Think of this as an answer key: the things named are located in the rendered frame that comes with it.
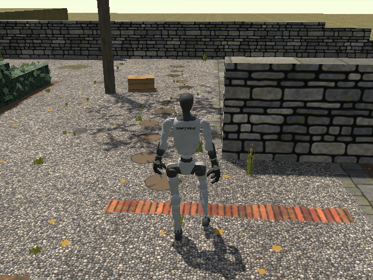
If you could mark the robot left hand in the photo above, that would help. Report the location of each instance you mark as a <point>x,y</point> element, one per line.
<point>160,166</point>

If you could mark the right robot upper arm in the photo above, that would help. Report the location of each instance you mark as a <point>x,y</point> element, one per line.
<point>204,123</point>

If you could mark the robot left shin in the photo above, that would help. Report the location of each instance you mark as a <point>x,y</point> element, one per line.
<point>176,214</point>

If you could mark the left robot upper arm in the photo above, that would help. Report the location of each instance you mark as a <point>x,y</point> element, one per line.
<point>168,123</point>

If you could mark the left robot forearm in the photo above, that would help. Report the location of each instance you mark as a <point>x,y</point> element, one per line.
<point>159,155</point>

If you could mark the left robot thigh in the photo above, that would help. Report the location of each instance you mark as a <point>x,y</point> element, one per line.
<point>172,175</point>

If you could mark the right robot forearm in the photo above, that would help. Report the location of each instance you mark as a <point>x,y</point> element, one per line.
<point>213,158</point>

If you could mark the robot right hand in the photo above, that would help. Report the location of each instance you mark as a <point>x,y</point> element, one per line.
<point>216,175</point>

